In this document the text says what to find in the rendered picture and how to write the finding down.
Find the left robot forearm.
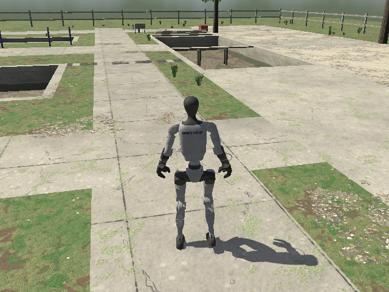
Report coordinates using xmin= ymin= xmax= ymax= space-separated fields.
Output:
xmin=158 ymin=148 xmax=169 ymax=168

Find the robot left upper arm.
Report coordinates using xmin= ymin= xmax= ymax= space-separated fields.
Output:
xmin=163 ymin=123 xmax=180 ymax=156

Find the robot right hand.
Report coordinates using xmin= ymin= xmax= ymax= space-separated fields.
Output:
xmin=218 ymin=165 xmax=232 ymax=178

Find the right robot shin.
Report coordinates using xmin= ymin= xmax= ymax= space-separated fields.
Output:
xmin=205 ymin=196 xmax=215 ymax=238

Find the robot left hand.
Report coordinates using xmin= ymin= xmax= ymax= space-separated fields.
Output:
xmin=156 ymin=166 xmax=170 ymax=178

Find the left robot thigh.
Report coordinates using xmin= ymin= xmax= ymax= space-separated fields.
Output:
xmin=174 ymin=170 xmax=187 ymax=212

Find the robot right upper arm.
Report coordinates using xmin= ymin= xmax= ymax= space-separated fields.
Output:
xmin=205 ymin=122 xmax=223 ymax=155

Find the right robot forearm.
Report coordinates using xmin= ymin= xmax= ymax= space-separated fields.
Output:
xmin=217 ymin=145 xmax=230 ymax=168

